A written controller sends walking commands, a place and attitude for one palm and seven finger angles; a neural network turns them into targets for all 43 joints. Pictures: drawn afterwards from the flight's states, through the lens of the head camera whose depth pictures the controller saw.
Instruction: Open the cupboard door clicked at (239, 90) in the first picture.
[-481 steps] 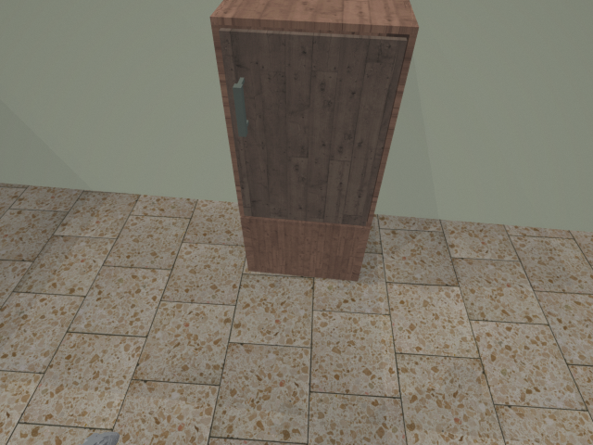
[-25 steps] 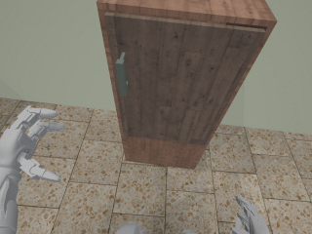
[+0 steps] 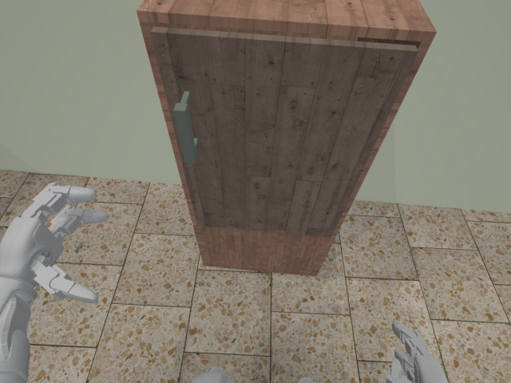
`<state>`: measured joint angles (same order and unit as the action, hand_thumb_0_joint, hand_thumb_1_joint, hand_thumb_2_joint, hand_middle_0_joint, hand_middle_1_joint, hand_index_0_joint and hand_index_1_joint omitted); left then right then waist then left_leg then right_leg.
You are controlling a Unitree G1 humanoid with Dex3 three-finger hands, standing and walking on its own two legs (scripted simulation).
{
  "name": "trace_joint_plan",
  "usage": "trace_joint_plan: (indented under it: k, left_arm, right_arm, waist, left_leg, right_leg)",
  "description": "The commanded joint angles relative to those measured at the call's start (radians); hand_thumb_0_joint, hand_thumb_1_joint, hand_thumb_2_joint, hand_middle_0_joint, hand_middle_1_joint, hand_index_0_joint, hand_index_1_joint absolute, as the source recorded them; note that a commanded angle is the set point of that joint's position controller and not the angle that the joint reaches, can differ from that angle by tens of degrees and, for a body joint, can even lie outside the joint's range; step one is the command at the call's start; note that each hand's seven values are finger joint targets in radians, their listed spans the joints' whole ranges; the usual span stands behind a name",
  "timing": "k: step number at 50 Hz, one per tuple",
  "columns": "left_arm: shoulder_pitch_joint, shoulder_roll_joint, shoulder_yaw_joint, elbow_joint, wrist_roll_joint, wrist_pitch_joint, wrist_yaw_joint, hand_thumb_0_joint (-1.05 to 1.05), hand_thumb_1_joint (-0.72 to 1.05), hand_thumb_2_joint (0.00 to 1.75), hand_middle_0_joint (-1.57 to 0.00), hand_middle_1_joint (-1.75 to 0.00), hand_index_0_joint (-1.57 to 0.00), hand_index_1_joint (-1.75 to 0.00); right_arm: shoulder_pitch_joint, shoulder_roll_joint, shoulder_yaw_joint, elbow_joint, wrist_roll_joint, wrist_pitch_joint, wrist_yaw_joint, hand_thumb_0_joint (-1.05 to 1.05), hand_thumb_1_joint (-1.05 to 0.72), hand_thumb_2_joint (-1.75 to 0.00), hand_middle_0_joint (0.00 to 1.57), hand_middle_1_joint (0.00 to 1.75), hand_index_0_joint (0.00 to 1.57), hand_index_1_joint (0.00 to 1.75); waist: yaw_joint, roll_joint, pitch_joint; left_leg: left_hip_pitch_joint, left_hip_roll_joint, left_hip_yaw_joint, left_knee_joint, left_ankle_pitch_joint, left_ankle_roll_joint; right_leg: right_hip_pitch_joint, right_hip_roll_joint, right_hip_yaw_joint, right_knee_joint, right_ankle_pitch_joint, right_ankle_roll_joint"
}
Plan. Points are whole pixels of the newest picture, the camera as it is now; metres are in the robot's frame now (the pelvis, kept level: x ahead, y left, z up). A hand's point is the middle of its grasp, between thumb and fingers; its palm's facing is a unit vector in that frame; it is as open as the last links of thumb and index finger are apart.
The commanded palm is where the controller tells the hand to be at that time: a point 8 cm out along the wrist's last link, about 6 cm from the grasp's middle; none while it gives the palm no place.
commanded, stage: raise the hand with hooked fingers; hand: left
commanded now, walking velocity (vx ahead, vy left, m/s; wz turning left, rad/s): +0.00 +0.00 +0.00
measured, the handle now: (188, 128) +0.55 +0.17 +0.06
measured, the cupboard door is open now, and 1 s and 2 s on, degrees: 0 0 0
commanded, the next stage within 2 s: move the hooked fingers beside the handle in 0.02 s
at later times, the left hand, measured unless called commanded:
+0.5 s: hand (106, 210) +0.34 +0.25 +0.07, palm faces -0.04 -1.00 -0.02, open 14.0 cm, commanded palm +0.32 +0.31 +0.07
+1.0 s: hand (119, 182) +0.40 +0.25 +0.07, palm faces -0.03 -1.00 -0.01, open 14.0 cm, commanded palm +0.38 +0.30 +0.07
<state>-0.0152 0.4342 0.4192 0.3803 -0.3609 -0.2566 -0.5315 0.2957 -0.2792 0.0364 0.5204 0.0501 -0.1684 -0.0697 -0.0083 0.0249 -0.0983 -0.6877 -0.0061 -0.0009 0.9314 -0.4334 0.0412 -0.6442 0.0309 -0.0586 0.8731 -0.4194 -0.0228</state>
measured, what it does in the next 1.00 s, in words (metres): stands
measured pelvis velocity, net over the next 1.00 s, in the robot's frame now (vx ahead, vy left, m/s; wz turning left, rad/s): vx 0.00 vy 0.00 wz -0.02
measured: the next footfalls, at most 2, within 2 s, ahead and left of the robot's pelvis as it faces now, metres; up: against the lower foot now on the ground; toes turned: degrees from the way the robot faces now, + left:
none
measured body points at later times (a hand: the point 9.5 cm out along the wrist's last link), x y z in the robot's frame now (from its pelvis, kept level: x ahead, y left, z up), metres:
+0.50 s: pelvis +0.00 -0.01 +0.00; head +0.06 +0.00 +0.44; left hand +0.34 +0.31 +0.08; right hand +0.13 -0.27 -0.09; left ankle +0.01 +0.09 -0.69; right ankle +0.01 -0.11 -0.69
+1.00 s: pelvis +0.00 +0.00 -0.01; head +0.09 +0.01 +0.43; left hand +0.40 +0.31 +0.07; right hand +0.09 -0.27 -0.10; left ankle +0.01 +0.09 -0.69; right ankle +0.01 -0.11 -0.69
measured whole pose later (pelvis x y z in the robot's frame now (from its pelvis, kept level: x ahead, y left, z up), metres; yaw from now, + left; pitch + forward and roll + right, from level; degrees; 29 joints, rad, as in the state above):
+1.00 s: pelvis +0.00 +0.00 -0.01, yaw -1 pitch +15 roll -2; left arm -0.48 0.50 0.43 0.83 -0.26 -0.33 -0.49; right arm 0.33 -0.28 0.03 0.58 0.05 -0.06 -0.06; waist -0.06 0.01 -0.10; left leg -0.79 0.01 0.01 0.97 -0.45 0.04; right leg -0.75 0.04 -0.05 0.91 -0.43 -0.03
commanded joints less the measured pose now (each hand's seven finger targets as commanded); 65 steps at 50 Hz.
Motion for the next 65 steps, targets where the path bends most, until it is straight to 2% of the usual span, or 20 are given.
trace_joint_plan:
  k: [1,6,9,14,17,20,24,27,32,34,38,43,45,50,54,57,60,62,63,65]
  left_arm:
    - [-0.201,0.264,0.115,-0.172,-0.053,-0.067,0.004,0.0,-0.5,0.3,-0.3,-1.2,-0.3,-1.2]
    - [-0.206,0.249,0.085,-0.13,-0.037,-0.048,-0.009,0.0,-0.5,0.3,-0.3,-1.2,-0.3,-1.2]
    - [-0.354,0.287,0.082,-0.103,-0.022,-0.053,-0.009,0.0,-0.5,0.3,-0.3,-1.2,-0.3,-1.2]
    - [-0.511,0.293,0.06,-0.1,-0.009,-0.096,0.001,0.0,-0.5,0.3,-0.3,-1.2,-0.3,-1.2]
    - [-0.463,0.296,0.073,-0.046,-0.003,-0.099,0.005,0.0,-0.5,0.3,-0.3,-1.2,-0.3,-1.2]
    - [-0.505,0.305,0.065,0.048,0.016,-0.069,0.008,0.0,-0.5,0.3,-0.3,-1.2,-0.3,-1.2]
    - [-0.53,0.356,0.105,0.113,0.025,-0.048,0.019,0.0,-0.5,0.3,-0.3,-1.2,-0.3,-1.2]
    - [-0.566,0.33,0.082,0.105,0.031,-0.072,0.022,0.0,-0.5,0.3,-0.3,-1.2,-0.3,-1.2]
    - [-0.599,0.357,0.11,0.125,0.035,-0.118,0.032,0.0,-0.5,0.3,-0.3,-1.2,-0.3,-1.2]
    - [-0.638,0.325,0.074,0.133,0.036,-0.119,0.026,0.0,-0.5,0.3,-0.3,-1.2,-0.3,-1.2]
    - [-0.623,0.351,0.096,0.164,0.049,-0.104,0.03,0.0,-0.5,0.3,-0.3,-1.2,-0.3,-1.2]
    - [-0.752,0.341,0.07,0.209,0.063,-0.118,0.044,0.0,-0.5,0.3,-0.3,-1.2,-0.3,-1.2]
    - [-0.784,0.346,0.073,0.202,0.067,-0.139,0.046,0.0,-0.5,0.3,-0.3,-1.2,-0.3,-1.2]
    - [-0.831,0.346,0.055,0.287,0.089,-0.144,0.046,0.0,-0.5,0.3,-0.3,-1.2,-0.3,-1.2]
    - [-0.951,0.318,0.001,0.359,0.11,-0.13,0.058,0.0,-0.5,0.3,-0.3,-1.2,-0.3,-1.2]
    - [-0.987,0.354,0.028,0.389,0.124,-0.142,0.078,0.0,-0.5,0.3,-0.3,-1.2,-0.3,-1.2]
    - [-1.074,0.338,0.008,0.39,0.136,-0.169,0.099,0.0,-0.5,0.3,-0.3,-1.2,-0.3,-1.2]
    - [-1.049,0.378,0.047,0.416,0.142,-0.177,0.113,0.0,-0.5,0.3,-0.3,-1.2,-0.3,-1.2]
    - [-1.067,0.373,0.038,0.433,0.144,-0.176,0.116,0.0,-0.5,0.3,-0.3,-1.2,-0.3,-1.2]
    - [-1.084,0.435,0.079,0.476,0.158,-0.174,0.12,0.0,-0.5,0.3,-0.3,-1.2,-0.3,-1.2]
  right_arm:
    - [-0.025,-0.15,-0.061,-0.133,0.004,-0.05,-0.015,0.0,-0.9,-0.9,0.2,0.3,0.2,0.3]
    - [-0.025,-0.151,-0.06,-0.133,0.006,-0.045,-0.013,0.0,-0.9,-0.9,0.2,0.3,0.2,0.3]
    - [-0.016,-0.159,-0.059,-0.111,0.005,-0.04,-0.023,0.0,-0.9,-0.9,0.2,0.3,0.2,0.3]
    - [-0.014,-0.152,-0.054,-0.096,0.004,-0.042,-0.032,0.0,-0.9,-0.9,0.2,0.3,0.2,0.3]
    - [-0.011,-0.149,-0.055,-0.089,0.006,-0.04,-0.028,0.0,-0.9,-0.9,0.2,0.3,0.2,0.3]
    - [0.003,-0.155,-0.053,-0.082,0.008,-0.023,-0.027,0.0,-0.9,-0.9,0.2,0.3,0.2,0.3]
    - [0.017,-0.163,-0.056,-0.089,0.006,-0.002,-0.022,0.0,-0.9,-0.9,0.2,0.3,0.2,0.3]
    - [0.032,-0.155,-0.059,-0.092,0.006,0.009,-0.015,0.0,-0.9,-0.9,0.2,0.3,0.2,0.3]
    - [0.056,-0.16,-0.068,-0.075,0.003,0.027,-0.009,0.0,-0.9,-0.9,0.2,0.3,0.2,0.3]
    - [0.064,-0.159,-0.068,-0.072,0.004,0.032,-0.009,0.0,-0.9,-0.9,0.2,0.3,0.2,0.3]
    - [0.083,-0.163,-0.075,-0.063,0.003,0.05,-0.006,0.0,-0.9,-0.9,0.2,0.3,0.2,0.3]
    - [0.09,-0.162,-0.072,-0.048,0.001,0.067,-0.005,0.0,-0.9,-0.9,0.2,0.3,0.2,0.3]
    - [0.096,-0.162,-0.073,-0.046,-0.002,0.071,-0.005,0.0,-0.9,-0.9,0.2,0.3,0.2,0.3]
    - [0.116,-0.167,-0.074,-0.027,-0.003,0.087,-0.001,0.0,-0.9,-0.9,0.2,0.3,0.2,0.3]
    - [0.126,-0.173,-0.07,-0.016,-0.005,0.103,0.001,0.0,-0.9,-0.9,0.2,0.3,0.2,0.3]
    - [0.139,-0.18,-0.073,-0.009,-0.009,0.113,0.003,0.0,-0.9,-0.9,0.2,0.3,0.2,0.3]
    - [0.152,-0.179,-0.073,0.005,-0.015,0.121,0.007,0.0,-0.9,-0.9,0.2,0.3,0.2,0.3]
    - [0.162,-0.183,-0.074,0.007,-0.018,0.13,0.011,0.0,-0.9,-0.9,0.2,0.3,0.2,0.3]
    - [0.161,-0.182,-0.071,0.008,-0.017,0.135,0.011,0.0,-0.9,-0.9,0.2,0.3,0.2,0.3]
    - [0.176,-0.187,-0.067,0.013,-0.018,0.146,0.009,0.0,-0.9,-0.9,0.2,0.3,0.2,0.3]
  waist:
    - [-0.001,0.038,-0.237]
    - [-0.002,0.051,-0.227]
    - [-0.03,0.033,-0.2]
    - [-0.038,0.07,-0.257]
    - [-0.018,0.102,-0.287]
    - [-0.029,0.052,-0.265]
    - [-0.01,0.039,-0.271]
    - [-0.021,0.048,-0.305]
    - [-0.027,0.045,-0.332]
    - [-0.035,0.059,-0.334]
    - [-0.032,0.045,-0.355]
    - [-0.059,0.058,-0.322]
    - [-0.054,0.079,-0.372]
    - [-0.068,0.076,-0.379]
    - [-0.093,0.083,-0.323]
    - [-0.089,0.09,-0.368]
    - [-0.101,0.102,-0.412]
    - [-0.089,0.103,-0.432]
    - [-0.099,0.082,-0.422]
    - [-0.097,0.07,-0.426]
  left_leg:
    - [0.156,0.002,-0.041,-0.138,0.258,-0.016]
    - [0.137,-0.001,-0.032,-0.128,0.25,-0.012]
    - [0.112,0.004,-0.035,-0.112,0.208,-0.009]
    - [0.136,0.006,-0.04,-0.107,0.188,-0.008]
    - [0.154,0.004,-0.04,-0.117,0.203,-0.01]
    - [0.108,0.006,-0.034,-0.114,0.2,-0.008]
    - [0.071,0.002,-0.026,-0.111,0.208,-0.007]
    - [0.093,0.003,-0.02,-0.108,0.246,-0.006]
    - [0.104,0.009,-0.02,-0.1,0.273,-0.006]
    - [0.11,0.008,-0.022,-0.095,0.294,-0.006]
    - [0.124,0.012,-0.022,-0.098,0.338,-0.005]
    - [0.109,0.013,-0.024,-0.092,0.29,-0.006]
    - [0.148,0.015,-0.028,-0.085,0.333,-0.007]
    - [0.167,0.023,-0.038,-0.071,0.359,-0.011]
    - [0.155,0.027,-0.061,-0.078,0.313,-0.014]
    - [0.181,0.03,-0.068,-0.07,0.326,-0.019]
    - [0.213,0.035,-0.079,-0.056,0.343,-0.024]
    - [0.217,0.035,-0.08,-0.053,0.365,-0.027]
    - [0.19,0.033,-0.073,-0.051,0.345,-0.022]
    - [0.153,0.032,-0.066,-0.045,0.348,-0.018]
  right_leg:
    - [0.11,0.009,0.025,-0.109,0.221,-0.005]
    - [0.105,0.003,0.036,-0.111,0.226,-0.005]
    - [0.08,0.002,0.05,-0.114,0.182,-0.006]
    - [0.075,0.0,0.06,-0.105,0.148,-0.007]
    - [0.087,-0.003,0.055,-0.102,0.163,-0.008]
    - [0.089,-0.003,0.058,-0.101,0.178,-0.003]
    - [0.124,-0.006,0.066,-0.099,0.191,-0.006]
    - [0.122,-0.003,0.065,-0.091,0.244,0.0]
    - [0.113,0.004,0.063,-0.077,0.27,0.001]
    - [0.11,0.005,0.06,-0.069,0.29,-0.005]
    - [0.114,0.003,0.056,-0.072,0.332,0.0]
    - [0.061,0.005,0.054,-0.072,0.28,0.002]
    - [0.07,0.009,0.054,-0.061,0.305,-0.003]
    - [0.021,0.012,0.045,-0.05,0.303,-0.004]
    - [-0.055,0.011,0.028,-0.048,0.233,-0.01]
    - [-0.074,0.009,0.027,-0.04,0.225,-0.009]
    - [-0.101,0.011,0.026,-0.027,0.217,-0.007]
    - [-0.089,0.013,0.026,-0.024,0.228,-0.009]
    - [-0.08,0.013,0.029,-0.026,0.229,-0.005]
    - [-0.056,0.014,0.035,-0.02,0.251,-0.003]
